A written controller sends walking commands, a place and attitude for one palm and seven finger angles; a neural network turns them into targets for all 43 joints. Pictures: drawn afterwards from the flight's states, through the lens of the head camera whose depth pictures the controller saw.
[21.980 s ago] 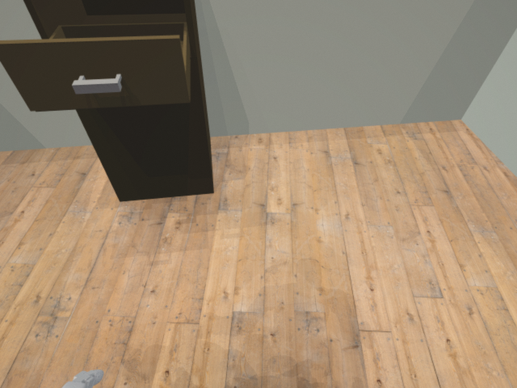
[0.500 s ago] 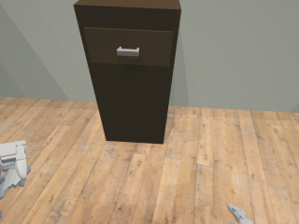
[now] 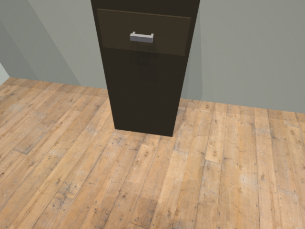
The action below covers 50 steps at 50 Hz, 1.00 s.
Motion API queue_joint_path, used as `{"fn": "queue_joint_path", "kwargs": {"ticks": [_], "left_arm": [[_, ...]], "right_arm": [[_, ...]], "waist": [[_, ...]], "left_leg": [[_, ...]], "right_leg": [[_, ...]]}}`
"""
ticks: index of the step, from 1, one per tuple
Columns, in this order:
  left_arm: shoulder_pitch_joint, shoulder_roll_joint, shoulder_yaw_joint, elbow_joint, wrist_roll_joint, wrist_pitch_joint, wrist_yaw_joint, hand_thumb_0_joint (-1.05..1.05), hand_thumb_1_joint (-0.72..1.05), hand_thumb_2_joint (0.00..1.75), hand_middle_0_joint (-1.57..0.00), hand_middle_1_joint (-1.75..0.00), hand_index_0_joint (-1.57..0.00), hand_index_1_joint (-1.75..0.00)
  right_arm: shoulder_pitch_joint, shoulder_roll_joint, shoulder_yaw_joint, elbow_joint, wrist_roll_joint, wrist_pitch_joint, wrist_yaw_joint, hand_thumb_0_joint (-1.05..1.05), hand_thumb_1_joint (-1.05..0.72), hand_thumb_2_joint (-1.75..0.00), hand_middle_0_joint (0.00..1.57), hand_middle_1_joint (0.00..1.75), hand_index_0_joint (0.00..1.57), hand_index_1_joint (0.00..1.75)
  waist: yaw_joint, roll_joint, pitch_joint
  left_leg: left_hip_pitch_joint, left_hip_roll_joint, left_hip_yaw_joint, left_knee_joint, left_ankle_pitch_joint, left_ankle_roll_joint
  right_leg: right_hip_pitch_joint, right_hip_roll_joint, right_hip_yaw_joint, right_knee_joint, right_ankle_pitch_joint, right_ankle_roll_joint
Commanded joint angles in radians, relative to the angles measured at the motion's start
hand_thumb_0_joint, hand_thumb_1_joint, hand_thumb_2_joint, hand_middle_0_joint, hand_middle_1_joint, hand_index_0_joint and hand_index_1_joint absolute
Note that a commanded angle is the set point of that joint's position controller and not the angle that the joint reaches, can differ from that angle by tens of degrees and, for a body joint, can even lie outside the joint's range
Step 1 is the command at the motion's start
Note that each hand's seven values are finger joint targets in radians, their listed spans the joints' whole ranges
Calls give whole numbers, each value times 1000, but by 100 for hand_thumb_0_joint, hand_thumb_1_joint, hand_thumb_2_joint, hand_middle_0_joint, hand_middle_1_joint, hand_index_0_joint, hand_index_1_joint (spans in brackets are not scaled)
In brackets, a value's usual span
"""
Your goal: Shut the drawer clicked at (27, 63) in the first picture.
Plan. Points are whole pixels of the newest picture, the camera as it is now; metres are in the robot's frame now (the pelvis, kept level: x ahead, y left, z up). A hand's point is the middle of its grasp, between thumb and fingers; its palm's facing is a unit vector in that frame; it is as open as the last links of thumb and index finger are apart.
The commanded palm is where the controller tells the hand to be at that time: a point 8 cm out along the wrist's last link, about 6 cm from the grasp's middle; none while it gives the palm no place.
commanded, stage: let the arm hang, fingers relaxed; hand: left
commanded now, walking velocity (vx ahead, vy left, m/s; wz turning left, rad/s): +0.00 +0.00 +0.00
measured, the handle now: (142, 36) +0.92 +0.09 +0.07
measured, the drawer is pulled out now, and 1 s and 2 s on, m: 0.00 0.00 0.00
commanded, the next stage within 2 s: look to check the result in 0.78 s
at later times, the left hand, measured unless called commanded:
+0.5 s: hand out of the picture +0.02 +0.19 -0.16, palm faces +0.01 -0.98 -0.20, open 7.0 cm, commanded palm none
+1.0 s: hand out of the picture +0.03 +0.19 -0.16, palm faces +0.00 -0.98 -0.19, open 7.3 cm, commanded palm none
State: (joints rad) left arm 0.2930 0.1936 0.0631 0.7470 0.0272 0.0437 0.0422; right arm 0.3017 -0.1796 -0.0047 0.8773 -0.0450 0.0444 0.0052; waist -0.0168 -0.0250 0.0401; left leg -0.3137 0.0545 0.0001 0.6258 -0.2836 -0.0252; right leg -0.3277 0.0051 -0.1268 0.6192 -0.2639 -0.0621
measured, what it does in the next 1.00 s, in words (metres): stands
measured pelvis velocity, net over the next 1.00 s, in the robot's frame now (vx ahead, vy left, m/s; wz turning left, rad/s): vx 0.03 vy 0.03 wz -0.05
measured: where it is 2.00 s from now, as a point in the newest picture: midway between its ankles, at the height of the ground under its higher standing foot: outside the picture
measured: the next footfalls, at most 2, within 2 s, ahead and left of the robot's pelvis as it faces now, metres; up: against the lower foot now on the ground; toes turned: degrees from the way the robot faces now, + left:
none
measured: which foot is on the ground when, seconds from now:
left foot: down 0.00-1.00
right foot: down 0.00-1.00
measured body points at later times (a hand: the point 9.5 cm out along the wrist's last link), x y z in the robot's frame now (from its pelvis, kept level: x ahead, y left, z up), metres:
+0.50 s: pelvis +0.01 +0.02 +0.02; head +0.02 +0.01 +0.47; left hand +0.02 +0.24 -0.14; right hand -0.03 -0.17 -0.15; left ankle +0.04 +0.15 -0.72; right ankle +0.05 -0.07 -0.72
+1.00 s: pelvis +0.03 +0.03 +0.02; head +0.05 +0.02 +0.47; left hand +0.03 +0.24 -0.14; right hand +0.00 -0.18 -0.15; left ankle +0.04 +0.15 -0.72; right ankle +0.05 -0.07 -0.72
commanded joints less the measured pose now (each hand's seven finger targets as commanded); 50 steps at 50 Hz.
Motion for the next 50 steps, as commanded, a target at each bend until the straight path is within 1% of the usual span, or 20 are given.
{"fn": "queue_joint_path", "kwargs": {"ticks": [1, 3, 5, 7, 9, 10, 12, 14, 15, 17, 18, 20, 23, 27, 28, 29, 34, 40, 43, 50], "left_arm": [[6, 126, 10, 36, -9, -40, -21, 0, 90, 90, -72, -86, -72, -86], [-18, 119, -1, 86, -12, -45, -24, 0, 90, 90, -64, -78, -64, -78], [-21, 112, -7, 131, -14, -45, -24, 0, 90, 90, -56, -69, -56, -69], [-11, 109, -10, 176, -15, -47, -23, 0, 90, 90, -48, -60, -48, -60], [1, 101, -14, 222, -18, -47, -21, 0, 90, 90, -40, -52, -40, -52], [7, 94, -17, 240, -19, -47, -20, 0, 90, 90, -36, -47, -36, -47], [14, 91, -18, 272, -21, -50, -18, 0, 90, 90, -28, -39, -28, -39], [22, 78, -21, 297, -21, -49, -15, 0, 90, 90, -20, -30, -20, -30], [23, 72, -22, 310, -22, -48, -14, 0, 90, 90, -20, -30, -20, -30], [29, 62, -23, 327, -22, -48, -12, 0, 90, 90, -20, -30, -20, -30], [28, 57, -21, 332, -21, -48, -11, 0, 90, 90, -20, -30, -20, -30], [32, 45, -21, 344, -20, -47, -10, 0, 90, 90, -20, -30, -20, -30], [28, 32, -19, 355, -18, -49, -7, 0, 90, 90, -20, -30, -20, -30], [34, 24, -19, 365, -18, -51, -6, 0, 90, 90, -20, -30, -20, -30], [33, 19, -20, 366, -18, -50, -6, 0, 90, 90, -20, -30, -20, -30], [34, 21, -19, 367, -18, -51, -6, 0, 90, 90, -20, -30, -20, -30], [29, 16, -19, 368, -17, -53, -5, 0, 90, 90, -20, -30, -20, -30], [33, 17, -21, 375, -18, -60, -4, 0, 90, 90, -20, -30, -20, -30], [28, 18, -22, 378, -18, -61, -3, 0, 90, 90, -20, -30, -20, -30], [24, 26, -24, 387, -18, -59, -5, 0, 90, 90, -20, -30, -20, -30]], "right_arm": [[25, -76, -34, -28, 7, -18, -23, 0, -90, -90, 20, 30, 20, 30], [84, -61, -30, 16, 9, -19, -25, 0, -90, -90, 20, 30, 20, 30], [103, -67, -29, 43, 10, -21, -27, 0, -90, -90, 20, 30, 20, 30], [109, -71, -29, 66, 14, -26, -30, 0, -90, -90, 20, 30, 20, 30], [114, -61, -26, 96, 17, -27, -33, 0, -90, -90, 20, 30, 20, 30], [119, -58, -23, 110, 18, -27, -35, 0, -90, -90, 20, 30, 20, 30], [137, -44, -19, 136, 19, -31, -36, 0, -90, -90, 20, 30, 20, 30], [139, -37, -17, 155, 19, -31, -38, 0, -90, -90, 20, 30, 20, 30], [142, -33, -16, 164, 19, -30, -39, 0, -90, -90, 20, 30, 20, 30], [144, -24, -15, 178, 19, -32, -40, 0, -90, -90, 20, 30, 20, 30], [146, -20, -16, 185, 19, -33, -41, 0, -90, -90, 20, 30, 20, 30], [139, -15, -17, 191, 18, -32, -43, 0, -90, -90, 20, 30, 20, 30], [137, -6, -18, 201, 19, -36, -45, 0, -90, -90, 20, 30, 20, 30], [130, 5, -20, 207, 20, -37, -47, 0, -90, -90, 20, 30, 20, 30], [125, 6, -21, 208, 20, -36, -47, 0, -90, -90, 20, 30, 20, 30], [125, 7, -20, 209, 20, -36, -47, 0, -90, -90, 20, 30, 20, 30], [120, 4, -24, 213, 20, -37, -47, 0, -90, -90, 20, 30, 20, 30], [102, 0, -22, 221, 24, -45, -49, 0, -90, -90, 20, 30, 20, 30], [94, -5, -20, 226, 25, -45, -50, 0, -90, -90, 20, 30, 20, 30], [80, -14, -18, 234, 24, -42, -49, 0, -90, -90, 20, 30, 20, 30]], "waist": [[1, 136, -14], [-12, 97, -49], [-8, 47, -37], [-2, 19, -17], [5, 5, 13], [4, 15, 30], [5, 14, 30], [8, 24, 45], [8, 10, 53], [9, 41, 57], [11, 33, 53], [13, 50, 64], [13, 33, 63], [14, 54, 61], [14, 60, 76], [14, 42, 71], [10, 27, 58], [9, 44, 26], [8, 45, 33], [8, 49, 53]], "left_leg": [[2, -13, -13, -105, -109, 65], [42, -1, -32, -124, -68, 71], [31, 12, -56, -164, -58, 76], [23, 24, -62, -194, -30, 74], [24, 22, -53, -208, -14, 69], [33, 22, -50, -212, -11, 67], [45, 25, -44, -225, 26, 64], [42, 26, -43, -241, 13, 62], [37, 27, -43, -247, 4, 63], [40, 32, -43, -261, 7, 63], [32, 32, -46, -272, -2, 63], [22, 31, -46, -280, -23, 64], [25, 33, -45, -287, -2, 64], [29, 37, -42, -290, 13, 64], [25, 36, -44, -293, 2, 63], [28, 35, -43, -292, 7, 64], [51, 38, -40, -291, 21, 64], [95, 44, -35, -284, 109, 62], [103, 46, -34, -286, 131, 59], [104, 44, -32, -298, 100, 57]], "right_leg": [[1, -142, 254, -331, -246, -3], [7, -141, 236, -335, -223, -5], [26, -127, 213, -330, -204, -7], [44, -121, 194, -328, -167, -5], [46, -120, 186, -338, -151, -5], [32, -121, 190, -345, -160, -7], [48, -120, 180, -338, -123, -6], [49, -114, 174, -338, -126, -4], [48, -112, 174, -339, -132, -3], [51, -108, 168, -329, -117, -3], [64, -104, 165, -322, -109, -1], [63, -100, 166, -320, -110, 1], [77, -97, 162, -308, -73, 4], [85, -96, 158, -300, -41, 8], [75, -94, 159, -300, -47, 8], [80, -95, 162, -303, -44, 8], [77, -94, 160, -297, -28, 10], [105, -99, 156, -284, 65, 13], [110, -101, 153, -283, 87, 13], [103, -100, 159, -299, 55, 14]]}}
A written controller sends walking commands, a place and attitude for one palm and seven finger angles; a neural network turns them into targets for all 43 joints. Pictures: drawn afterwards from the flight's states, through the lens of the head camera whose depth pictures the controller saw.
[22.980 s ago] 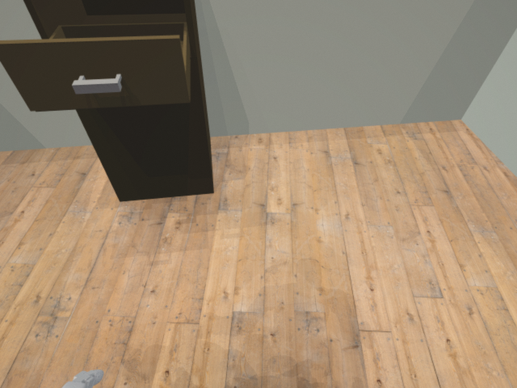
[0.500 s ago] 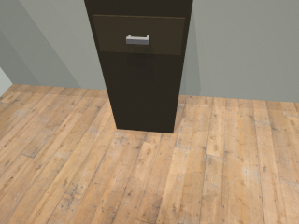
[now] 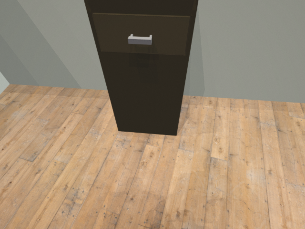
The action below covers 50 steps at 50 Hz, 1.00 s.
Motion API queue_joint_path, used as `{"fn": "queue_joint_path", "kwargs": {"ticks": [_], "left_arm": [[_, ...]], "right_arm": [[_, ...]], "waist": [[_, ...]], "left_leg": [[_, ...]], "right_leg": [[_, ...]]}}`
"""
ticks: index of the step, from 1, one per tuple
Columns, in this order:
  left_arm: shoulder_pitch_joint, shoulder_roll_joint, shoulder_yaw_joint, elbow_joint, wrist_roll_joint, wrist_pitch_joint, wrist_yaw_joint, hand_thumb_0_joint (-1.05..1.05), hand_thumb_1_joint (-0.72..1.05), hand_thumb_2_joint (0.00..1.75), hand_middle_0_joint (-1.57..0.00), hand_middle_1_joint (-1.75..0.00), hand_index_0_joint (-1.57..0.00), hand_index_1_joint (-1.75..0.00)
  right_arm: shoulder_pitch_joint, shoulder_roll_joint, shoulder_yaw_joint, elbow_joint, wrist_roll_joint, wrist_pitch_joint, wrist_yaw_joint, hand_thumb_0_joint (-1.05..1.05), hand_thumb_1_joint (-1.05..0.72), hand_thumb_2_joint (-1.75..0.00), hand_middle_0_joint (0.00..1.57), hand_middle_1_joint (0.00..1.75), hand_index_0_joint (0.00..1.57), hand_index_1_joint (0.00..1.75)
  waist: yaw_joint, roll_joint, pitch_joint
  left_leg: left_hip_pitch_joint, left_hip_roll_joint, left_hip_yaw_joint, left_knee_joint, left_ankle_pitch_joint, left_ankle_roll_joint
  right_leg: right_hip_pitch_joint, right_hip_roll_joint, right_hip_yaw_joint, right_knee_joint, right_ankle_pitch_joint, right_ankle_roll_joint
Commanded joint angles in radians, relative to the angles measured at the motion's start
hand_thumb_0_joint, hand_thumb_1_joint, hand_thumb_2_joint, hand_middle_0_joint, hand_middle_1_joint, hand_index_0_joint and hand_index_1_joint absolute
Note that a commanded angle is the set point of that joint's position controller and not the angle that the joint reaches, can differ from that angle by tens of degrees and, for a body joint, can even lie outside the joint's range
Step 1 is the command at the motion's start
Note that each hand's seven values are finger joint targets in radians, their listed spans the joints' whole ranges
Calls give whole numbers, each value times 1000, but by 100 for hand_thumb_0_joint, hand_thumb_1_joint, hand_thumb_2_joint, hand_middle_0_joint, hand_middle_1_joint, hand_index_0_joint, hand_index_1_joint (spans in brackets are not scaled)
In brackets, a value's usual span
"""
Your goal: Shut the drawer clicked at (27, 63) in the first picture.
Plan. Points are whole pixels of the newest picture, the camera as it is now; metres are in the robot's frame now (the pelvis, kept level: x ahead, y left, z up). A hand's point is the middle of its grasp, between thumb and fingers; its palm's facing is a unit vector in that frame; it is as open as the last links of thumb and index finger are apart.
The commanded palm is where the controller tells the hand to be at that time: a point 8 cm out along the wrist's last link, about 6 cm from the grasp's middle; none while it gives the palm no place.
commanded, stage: look to check the result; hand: left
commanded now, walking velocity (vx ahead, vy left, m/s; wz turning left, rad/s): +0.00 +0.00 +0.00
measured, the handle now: (140, 38) +0.89 +0.10 +0.05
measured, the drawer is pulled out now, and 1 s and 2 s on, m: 0.00 0.00 0.00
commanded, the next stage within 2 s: stand and wait in 0.34 s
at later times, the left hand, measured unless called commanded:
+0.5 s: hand out of the picture +0.03 +0.17 -0.17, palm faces +0.03 -0.98 -0.22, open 7.3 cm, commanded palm none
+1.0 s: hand out of the picture +0.04 +0.17 -0.17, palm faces +0.02 -0.97 -0.22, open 7.4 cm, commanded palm none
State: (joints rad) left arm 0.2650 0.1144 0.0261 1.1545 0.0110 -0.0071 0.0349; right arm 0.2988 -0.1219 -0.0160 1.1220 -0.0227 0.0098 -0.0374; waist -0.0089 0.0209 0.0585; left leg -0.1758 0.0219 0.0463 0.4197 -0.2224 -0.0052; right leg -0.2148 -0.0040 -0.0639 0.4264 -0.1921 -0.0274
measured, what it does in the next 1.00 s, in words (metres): stands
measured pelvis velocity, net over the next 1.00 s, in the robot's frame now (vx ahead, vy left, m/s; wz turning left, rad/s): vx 0.02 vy -0.01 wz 0.00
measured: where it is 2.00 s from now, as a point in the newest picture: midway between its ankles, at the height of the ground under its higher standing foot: outside the picture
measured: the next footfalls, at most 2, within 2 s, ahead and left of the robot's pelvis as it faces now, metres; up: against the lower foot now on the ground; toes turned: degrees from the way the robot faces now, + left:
none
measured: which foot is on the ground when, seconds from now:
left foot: down 0.00-1.00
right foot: down 0.00-1.00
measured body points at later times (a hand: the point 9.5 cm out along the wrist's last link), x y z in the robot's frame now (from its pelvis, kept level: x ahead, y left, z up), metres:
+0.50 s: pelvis +0.01 -0.01 +0.00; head +0.03 -0.02 +0.45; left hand +0.02 +0.22 -0.15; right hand +0.00 -0.23 -0.17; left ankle +0.00 +0.12 -0.74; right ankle +0.03 -0.10 -0.74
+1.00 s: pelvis +0.02 -0.01 +0.00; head +0.03 -0.02 +0.45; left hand +0.04 +0.22 -0.15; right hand +0.01 -0.24 -0.16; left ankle +0.00 +0.12 -0.74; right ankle +0.03 -0.10 -0.74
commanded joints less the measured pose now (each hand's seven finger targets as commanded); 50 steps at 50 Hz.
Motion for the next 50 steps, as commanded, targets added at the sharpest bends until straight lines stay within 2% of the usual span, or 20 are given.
{"fn": "queue_joint_path", "kwargs": {"ticks": [1, 4, 9, 13, 16, 19, 29, 34, 36, 39, 46, 50], "left_arm": [[56, 111, 14, -21, -1, -11, 3, 0, 90, 90, -20, -30, -20, -30], [51, 110, 13, -18, -2, -13, 3, 0, 90, 90, -20, -30, -20, -30], [40, 114, 12, -20, -2, -13, 3, 0, 90, 90, -20, -30, -20, -30], [36, 127, 15, -19, -3, -17, 2, 0, 90, 90, -20, -30, -20, -30], [32, 137, 16, -23, -2, -19, 4, 0, 90, 90, -20, -30, -20, -30], [22, 136, 14, -23, -3, -17, 3, 0, 90, 90, -20, -30, -20, -30], [3, 159, 19, -28, -3, -20, 1, 0, 90, 90, -20, -30, -20, -30], [-4, 174, 22, -31, -4, -23, 0, 0, 90, 90, -20, -30, -20, -30], [-4, 178, 22, -32, -3, -24, 1, 0, 90, 90, -20, -30, -20, -30], [-13, 175, 21, -30, -4, -22, -1, 0, 90, 90, -20, -30, -20, -30], [-19, 188, 23, -32, -3, -23, -1, 0, 90, 90, -20, -30, -20, -30], [-27, 187, 23, -31, -4, -23, -3, 0, 90, 90, -20, -30, -20, -30]], "right_arm": [[84, -82, -9, -14, 4, -8, -7, 0, -90, -90, 20, 30, 20, 30], [77, -81, -8, -10, 3, -11, -7, 0, -90, -90, 20, 30, 20, 30], [71, -87, -7, -6, 2, -8, -7, 0, -90, -90, 20, 30, 20, 30], [62, -94, -8, -4, 4, -11, -7, 0, -90, -90, 20, 30, 20, 30], [55, -107, -11, -6, 4, -10, -7, 0, -90, -90, 20, 30, 20, 30], [52, -101, -8, 0, 3, -8, -6, 0, -90, -90, 20, 30, 20, 30], [39, -125, -10, -1, 1, -8, -5, 0, -90, -90, 20, 30, 20, 30], [35, -136, -11, 0, 2, -10, -5, 0, -90, -90, 20, 30, 20, 30], [27, -143, -13, -2, 3, -9, -5, 0, -90, -90, 20, 30, 20, 30], [22, -141, -11, 0, 2, -9, -5, 0, -90, -90, 20, 30, 20, 30], [15, -158, -14, -4, 2, -11, -4, 0, -90, -90, 20, 30, 20, 30], [7, -159, -12, -2, 1, -13, -4, 0, -90, -90, 20, 30, 20, 30]], "waist": [[0, -3, 24], [-1, -4, 7], [-2, -14, 28], [-1, -26, -2], [-2, -21, 1], [-2, -9, 28], [-3, -30, 14], [-4, -27, -11], [-3, -22, -2], [-4, -4, 11], [-2, -23, -4], [-3, -2, -6]], "left_leg": [[-25, 78, -77, -85, 60, 37], [-6, 80, -74, -84, 78, 36], [-15, 79, -74, -90, 66, 34], [8, 79, -69, -83, 101, 32], [15, 81, -67, -81, 113, 30], [3, 80, -67, -90, 90, 28], [12, 80, -61, -92, 80, 25], [23, 81, -59, -90, 96, 23], [28, 81, -59, -87, 108, 23], [21, 85, -60, -98, 92, 21], [32, 86, -64, -99, 106, 23], [34, 91, -66, -108, 109, 23]], "right_leg": [[-3, -91, 95, -106, 2, -20], [8, -95, 95, -105, 26, -20], [5, -93, 100, -114, 14, -20], [29, -98, 98, -110, 66, -19], [26, -98, 98, -111, 85, -20], [18, -98, 101, -123, 56, -19], [34, -99, 110, -143, 46, -19], [58, -103, 110, -142, 91, -17], [48, -103, 109, -141, 110, -17], [43, -101, 111, -147, 80, -19], [51, -103, 108, -150, 87, -17], [56, -102, 107, -147, 90, -20]]}}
